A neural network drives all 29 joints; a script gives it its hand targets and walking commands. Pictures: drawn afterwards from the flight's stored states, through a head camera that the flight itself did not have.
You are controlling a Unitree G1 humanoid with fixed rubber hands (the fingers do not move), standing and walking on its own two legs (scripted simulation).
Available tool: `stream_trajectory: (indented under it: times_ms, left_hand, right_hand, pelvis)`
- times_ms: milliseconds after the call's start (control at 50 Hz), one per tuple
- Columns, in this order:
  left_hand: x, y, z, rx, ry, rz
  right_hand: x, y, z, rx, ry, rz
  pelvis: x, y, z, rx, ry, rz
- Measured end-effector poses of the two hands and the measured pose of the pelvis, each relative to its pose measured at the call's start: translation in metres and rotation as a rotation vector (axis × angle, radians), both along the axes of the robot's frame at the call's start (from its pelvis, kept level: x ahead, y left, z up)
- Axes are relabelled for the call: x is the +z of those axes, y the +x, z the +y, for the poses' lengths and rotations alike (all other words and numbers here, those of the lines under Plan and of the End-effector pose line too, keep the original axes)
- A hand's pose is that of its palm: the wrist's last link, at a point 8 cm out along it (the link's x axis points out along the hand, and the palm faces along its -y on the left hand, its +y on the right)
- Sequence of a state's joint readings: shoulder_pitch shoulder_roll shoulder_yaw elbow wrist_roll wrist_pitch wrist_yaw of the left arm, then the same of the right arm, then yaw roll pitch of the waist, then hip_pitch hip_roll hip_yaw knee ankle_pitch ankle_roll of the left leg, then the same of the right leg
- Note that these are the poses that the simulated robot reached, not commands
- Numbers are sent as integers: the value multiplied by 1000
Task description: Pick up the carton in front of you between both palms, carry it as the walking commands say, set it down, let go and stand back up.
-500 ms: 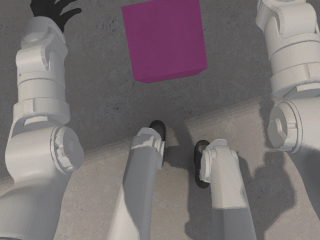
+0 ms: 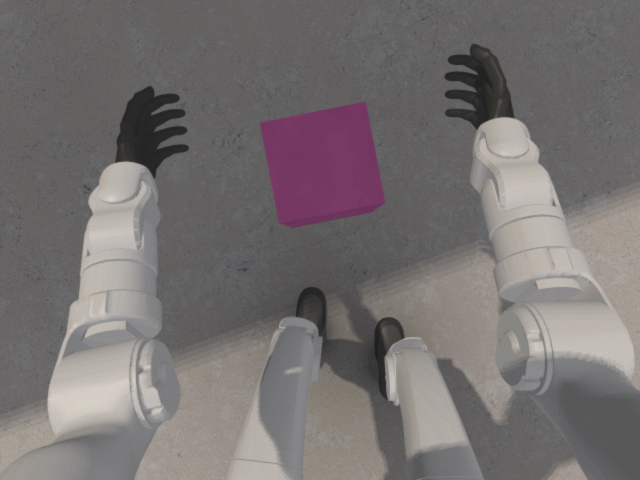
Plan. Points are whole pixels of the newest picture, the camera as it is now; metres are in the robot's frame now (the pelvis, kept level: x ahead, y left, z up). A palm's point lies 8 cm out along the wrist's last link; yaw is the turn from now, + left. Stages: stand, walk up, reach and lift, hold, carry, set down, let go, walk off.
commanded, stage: let go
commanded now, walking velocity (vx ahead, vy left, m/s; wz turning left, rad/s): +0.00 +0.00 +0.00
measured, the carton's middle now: (323, 173) +0.50 +0.09 -0.55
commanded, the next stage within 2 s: stand in 1.22 s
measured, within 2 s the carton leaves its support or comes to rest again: neither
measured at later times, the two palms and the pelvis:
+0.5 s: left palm (87, 351) +0.24 +0.25 +0.00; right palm (604, 295) +0.33 -0.18 -0.02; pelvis +0.04 +0.00 +0.08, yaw +2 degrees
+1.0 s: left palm (104, 395) +0.22 +0.22 +0.03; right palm out of the picture +0.24 -0.24 +0.03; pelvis +0.07 -0.02 +0.10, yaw +2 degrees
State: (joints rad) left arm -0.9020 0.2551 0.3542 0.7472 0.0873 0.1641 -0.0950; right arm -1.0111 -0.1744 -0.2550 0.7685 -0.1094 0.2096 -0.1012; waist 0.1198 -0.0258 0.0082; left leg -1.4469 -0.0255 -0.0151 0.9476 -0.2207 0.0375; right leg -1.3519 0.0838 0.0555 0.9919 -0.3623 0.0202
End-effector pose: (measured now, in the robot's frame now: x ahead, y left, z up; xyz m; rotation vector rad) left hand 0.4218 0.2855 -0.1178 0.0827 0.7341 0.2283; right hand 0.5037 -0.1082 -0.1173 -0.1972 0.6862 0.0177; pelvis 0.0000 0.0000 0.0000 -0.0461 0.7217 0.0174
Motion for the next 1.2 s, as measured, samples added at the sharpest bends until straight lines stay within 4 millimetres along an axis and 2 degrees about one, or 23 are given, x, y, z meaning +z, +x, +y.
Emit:
stream_trajectory:
  times_ms: [120,300,520,620,720,900,1040,1200]
  left_hand:
    - [28,-41,-2,-81,20,54]
    - [75,-106,-4,-80,17,72]
    - [119,-190,-36,-91,6,84]
    - [131,-217,-49,-97,8,99]
    - [139,-225,-58,-114,13,99]
    - [145,-210,-67,-137,20,86]
    - [146,-203,-67,-132,19,93]
    - [143,-200,-54,-90,46,125]
  right_hand:
    - [23,-50,-12,-37,-13,26]
    - [64,-104,-32,-17,-16,39]
    - [104,-185,-75,-9,-12,61]
    - [119,-219,-95,-12,-10,71]
    - [132,-240,-112,-18,-10,74]
    - [145,-264,-134,-47,-9,93]
    - [146,-263,-134,-50,-1,105]
    - [140,-260,-127,-70,-14,100]
  pelvis:
    - [27,14,8,1,5,-98]
    - [56,31,12,12,21,-249]
    - [82,43,1,22,44,-483]
    - [89,49,-7,25,59,-588]
    - [94,54,-15,27,71,-675]
    - [97,63,-23,21,78,-772]
    - [97,68,-22,17,75,-799]
    - [94,72,-15,30,73,-781]
